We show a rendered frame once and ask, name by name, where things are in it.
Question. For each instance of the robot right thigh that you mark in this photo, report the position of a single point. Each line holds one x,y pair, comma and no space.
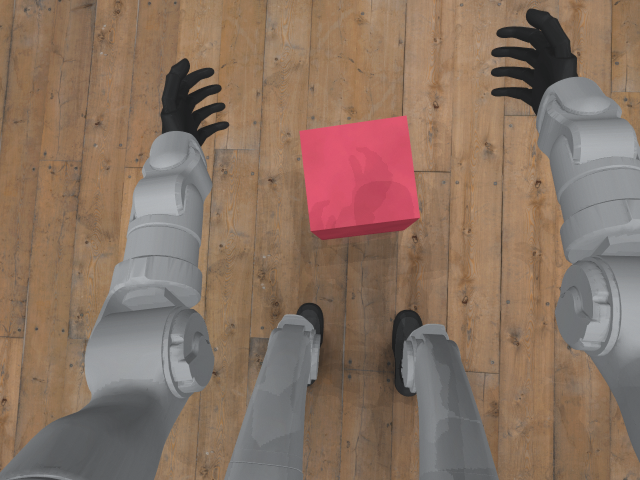
452,440

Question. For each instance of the robot left hand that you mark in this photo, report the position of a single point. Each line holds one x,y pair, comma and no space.
178,105

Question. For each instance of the robot left upper arm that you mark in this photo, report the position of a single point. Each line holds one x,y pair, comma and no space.
142,367

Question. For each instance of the robot left foot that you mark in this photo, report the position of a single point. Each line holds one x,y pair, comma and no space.
314,315

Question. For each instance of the robot right upper arm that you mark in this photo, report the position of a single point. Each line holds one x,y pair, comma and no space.
598,311

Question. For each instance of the robot right hand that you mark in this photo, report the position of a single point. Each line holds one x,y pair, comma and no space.
552,60

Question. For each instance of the carton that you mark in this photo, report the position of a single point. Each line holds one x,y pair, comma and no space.
359,178

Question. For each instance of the left robot forearm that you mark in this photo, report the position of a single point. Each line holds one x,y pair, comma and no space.
160,265

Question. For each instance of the right robot forearm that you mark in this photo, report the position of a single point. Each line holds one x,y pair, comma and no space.
595,163

